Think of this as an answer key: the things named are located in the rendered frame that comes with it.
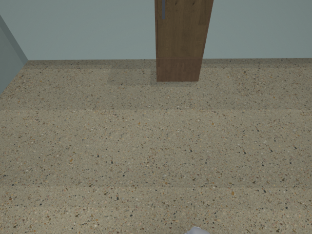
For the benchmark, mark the cupboard door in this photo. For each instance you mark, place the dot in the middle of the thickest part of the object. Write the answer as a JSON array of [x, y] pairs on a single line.
[[182, 32]]

